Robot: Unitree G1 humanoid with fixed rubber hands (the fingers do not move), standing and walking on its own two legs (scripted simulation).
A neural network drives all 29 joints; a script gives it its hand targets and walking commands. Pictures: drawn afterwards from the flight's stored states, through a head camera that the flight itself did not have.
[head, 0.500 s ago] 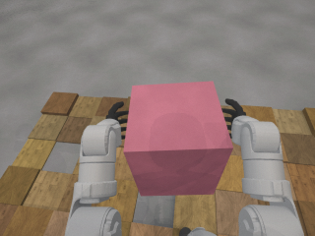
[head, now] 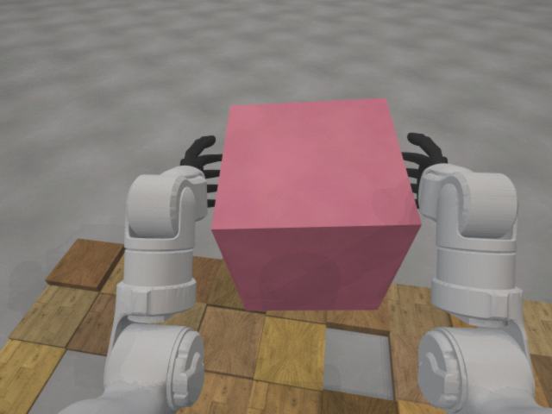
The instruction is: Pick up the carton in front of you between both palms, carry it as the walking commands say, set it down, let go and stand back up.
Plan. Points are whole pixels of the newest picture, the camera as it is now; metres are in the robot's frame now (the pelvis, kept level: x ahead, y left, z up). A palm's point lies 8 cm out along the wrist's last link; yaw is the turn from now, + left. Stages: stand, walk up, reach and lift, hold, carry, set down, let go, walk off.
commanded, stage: carry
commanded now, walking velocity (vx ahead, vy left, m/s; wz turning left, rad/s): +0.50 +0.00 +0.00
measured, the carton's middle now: (309, 214) +0.38 +0.02 +0.13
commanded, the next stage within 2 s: none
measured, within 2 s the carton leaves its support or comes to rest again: neither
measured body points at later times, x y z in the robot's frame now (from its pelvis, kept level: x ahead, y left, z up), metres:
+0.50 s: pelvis +0.30 +0.02 -0.01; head +0.34 +0.03 +0.44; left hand +0.65 +0.18 +0.08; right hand +0.66 -0.13 +0.08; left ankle +0.12 +0.09 -0.70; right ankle +0.43 -0.04 -0.73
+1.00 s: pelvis +0.59 +0.06 +0.02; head +0.61 +0.06 +0.47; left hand +0.98 +0.21 +0.18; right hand +0.97 -0.09 +0.17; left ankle +0.64 +0.16 -0.70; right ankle +0.47 -0.04 -0.63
